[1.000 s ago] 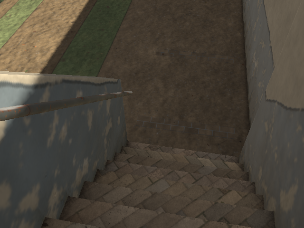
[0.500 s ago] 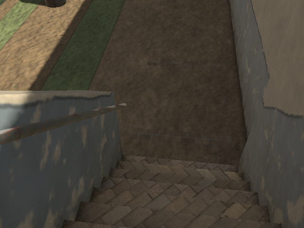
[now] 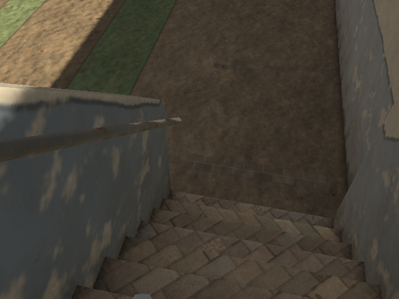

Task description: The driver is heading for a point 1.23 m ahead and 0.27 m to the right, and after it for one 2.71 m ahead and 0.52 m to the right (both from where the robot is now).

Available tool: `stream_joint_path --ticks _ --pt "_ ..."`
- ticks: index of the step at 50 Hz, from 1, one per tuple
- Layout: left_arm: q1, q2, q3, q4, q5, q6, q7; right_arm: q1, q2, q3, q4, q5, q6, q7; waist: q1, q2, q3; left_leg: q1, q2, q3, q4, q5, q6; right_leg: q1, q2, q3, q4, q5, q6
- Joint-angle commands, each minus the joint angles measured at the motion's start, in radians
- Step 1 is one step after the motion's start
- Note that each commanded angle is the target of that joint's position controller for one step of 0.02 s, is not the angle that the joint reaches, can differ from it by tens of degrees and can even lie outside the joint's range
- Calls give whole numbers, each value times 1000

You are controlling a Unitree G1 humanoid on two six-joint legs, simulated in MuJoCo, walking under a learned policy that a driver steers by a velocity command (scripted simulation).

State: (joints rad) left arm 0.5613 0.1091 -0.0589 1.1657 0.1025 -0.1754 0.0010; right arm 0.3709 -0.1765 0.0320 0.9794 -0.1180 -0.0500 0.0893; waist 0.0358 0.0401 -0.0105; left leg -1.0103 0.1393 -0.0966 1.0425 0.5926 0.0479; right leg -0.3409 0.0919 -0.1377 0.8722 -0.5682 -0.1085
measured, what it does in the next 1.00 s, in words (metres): goes down, turning right: left foot 0.21 m lower, then right foot 0.21 m lower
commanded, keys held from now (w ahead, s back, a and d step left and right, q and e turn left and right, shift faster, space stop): w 0.26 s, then w+e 0.74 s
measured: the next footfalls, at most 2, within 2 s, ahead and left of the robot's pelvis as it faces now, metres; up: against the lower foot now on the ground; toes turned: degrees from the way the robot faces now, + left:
left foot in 0.22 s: +0.26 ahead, +0.17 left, -0.21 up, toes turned +6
right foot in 0.84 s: +0.45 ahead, -0.11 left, -0.42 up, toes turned -20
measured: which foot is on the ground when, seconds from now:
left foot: up 0.00-0.20, down 0.22-0.82, up 0.84-1.00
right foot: down 0.00-0.24, up 0.26-0.82, down 0.84-1.00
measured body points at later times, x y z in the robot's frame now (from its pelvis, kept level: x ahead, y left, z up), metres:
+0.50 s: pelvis +0.23 +0.09 -0.20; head +0.23 +0.11 +0.25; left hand +0.22 +0.31 -0.36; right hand +0.17 -0.12 -0.35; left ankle +0.22 +0.17 -0.90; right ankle +0.41 -0.09 -0.79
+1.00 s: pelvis +0.46 -0.01 -0.39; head +0.46 -0.01 +0.06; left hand +0.45 +0.26 -0.53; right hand +0.43 -0.27 -0.53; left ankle +0.54 +0.13 -0.97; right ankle +0.41 -0.10 -1.11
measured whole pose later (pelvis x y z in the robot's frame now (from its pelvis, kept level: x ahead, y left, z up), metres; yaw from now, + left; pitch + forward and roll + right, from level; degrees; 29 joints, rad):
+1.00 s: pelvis +0.46 -0.01 -0.39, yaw -21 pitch +0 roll -1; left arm 0.49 0.24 0.02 1.17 0.09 -0.10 -0.07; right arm 0.26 -0.25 -0.02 0.96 -0.07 -0.10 0.04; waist 0.02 0.03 0.01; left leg -0.77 0.11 -0.05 1.50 -0.27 0.06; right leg -0.29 0.07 -0.01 0.69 -0.39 -0.06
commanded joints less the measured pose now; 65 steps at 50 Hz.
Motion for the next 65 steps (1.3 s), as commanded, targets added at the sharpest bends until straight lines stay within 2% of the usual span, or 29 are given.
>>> stream_joint_path --ticks 1,5,6,7,9,11,13,14,15,16,18,20,26,32,37,40,42,43,44,47,48,49,51,56,58,60,62,63,65 --pt "57 141 -7 -38 -21 5 17 -18 -73 1 -14 -30 -13 5 -19 -96 105 281 -38 50 -132 85 -11 -271 -230 296 -189 91 -160" --pt "203 130 -3 -14 -44 60 38 -234 -39 32 -58 -18 7 5 115 -41 207 -30 16 -16 -594 -111 -29 173 -315 526 -55 84 -210" --pt "49 209 52 -56 -112 94 48 -362 -102 -34 -116 185 -9 -58 121 -35 133 317 -6 31 -557 7 -53 53 -277 366 54 274 -141" --pt "18 205 55 -66 -106 106 41 -345 -100 -26 -118 197 -11 -79 119 -73 85 422 -33 48 -548 -37 -45 35 -253 331 98 315 -124" --pt "-11 184 61 -66 -79 118 38 -140 -139 -45 -63 166 -16 -86 50 -143 79 659 30 9 -650 -138 -5 0 -253 327 276 432 -115" --pt "100 185 77 -36 -74 136 39 100 -194 -73 34 141 -6 -83 -3 7 55 963 -61 193 -793 -262 -30 -63 -151 213 629 445 -108" --pt "209 102 88 -48 -108 135 40 315 -276 -100 84 134 13 -72 -20 237 -172 1552 192 8 -221 420 62 -695 3 167 1329 -528 -17" --pt "108 131 86 -90 -96 137 42 360 -242 -103 87 160 26 -63 -83 206 -238 1535 267 -77 -242 179 87 -831 -48 198 1337 -456 -13" --pt "187 47 26 -141 -68 96 -72 379 -348 -117 76 -49 -6 35 -150 211 -232 1416 271 -206 -438 -429 247 -916 -85 298 1310 -83 -27" --pt "98 122 60 -144 -111 58 -67 301 -356 -137 81 -81 -8 51 -133 53 55 1072 302 -344 -597 -950 292 -988 -113 316 1238 138 1" --pt "30 114 47 -146 -52 61 -52 81 -60 -43 37 -36 -42 31 19 -67 185 658 219 -213 -630 -1025 197 -908 -215 361 855 537 -41" --pt "40 107 52 -110 -30 92 -70 62 -6 -19 42 1 -94 -28 29 -8 167 440 144 -45 -620 -982 155 -756 -191 337 578 812 -21" --pt "-113 169 61 -145 13 81 -102 100 -60 11 95 -33 -122 -78 28 54 28 371 120 87 -452 -900 158 -411 -174 237 189 1192 57" --pt "-309 90 26 -175 22 124 -86 402 -13 23 218 -16 -78 -108 -111 8 198 818 223 -82 -283 -976 192 -641 -217 284 -151 1099 38" --pt "-464 166 51 -243 10 120 -87 302 -19 9 186 -1 -70 -95 -104 -23 207 724 233 25 -166 -810 93 -348 -233 190 -281 875 39" --pt "-106 217 90 -81 -9 115 -58 165 -115 -21 160 -15 -46 -60 28 -13 97 575 149 194 207 -745 8 210 -176 74 -352 924 52" --pt "211 369 182 31 -22 110 -64 107 -219 -60 162 0 -7 -23 215 -323 19 407 -54 271 876 -1214 -30 652 -165 31 -663 1038 -31" --pt "308 446 198 52 -21 100 -55 224 -86 -54 134 18 -18 21 148 -315 -224 125 -123 198 1070 -1442 -24 1033 -283 226 -221 1417 -185" --pt "440 449 201 120 5 82 -52 76 -60 -52 29 55 -47 22 198 -204 -214 -76 -135 189 1130 -1440 -14 1080 -335 317 -220 1449 -225" --pt "93 213 112 43 -4 66 -88 -102 -99 -63 -126 95 -87 -48 21 -61 61 -277 0 -25 807 -1209 18 445 -499 638 -311 622 -268" --pt "7 78 54 0 16 60 -78 -34 -24 -28 -90 47 -63 -68 -40 47 142 -200 89 -111 419 -877 42 222 -451 514 -326 585 -197" --pt "-123 64 41 -68 -35 56 -70 47 -17 -33 -4 23 -47 -69 -73 70 195 128 73 -31 86 -556 19 -158 -375 372 -342 604 -202" --pt "-104 170 41 -78 -4 34 -85 85 16 -16 12 17 -17 -18 -120 -160 134 613 -55 132 292 -373 -20 -601 -205 277 -258 479 -176" --pt "-75 223 37 -139 16 37 -31 -113 -92 -15 -62 45 -23 -29 -30 -81 116 856 -94 120 -277 -86 -111 -660 -127 352 -19 -40 -106" --pt "-34 241 39 -179 -3 49 -43 -100 -131 -25 -82 -11 -7 -20 -51 -100 137 801 -89 87 -350 -325 -85 -497 -184 516 88 18 -128" --pt "27 249 49 -155 -31 89 -43 -105 -172 -46 -60 28 -9 -12 -20 -50 169 714 -4 -19 -841 -361 -8 -169 -203 654 228 74 -110" --pt "30 285 57 -106 16 129 -105 247 -253 -106 59 54 -47 -32 -147 -9 31 1163 -12 102 -857 -276 54 -285 -134 598 612 205 -59" --pt "286 111 46 -31 7 102 -154 481 -346 -150 126 14 -50 -24 -150 217 -209 1624 94 44 -366 193 266 -601 47 411 1123 -23 42" --pt "90 176 67 -204 -78 85 -136 371 -380 -158 90 5 -20 19 -165 122 -120 1558 276 -281 -447 103 385 -1112 53 202 1461 -177 59"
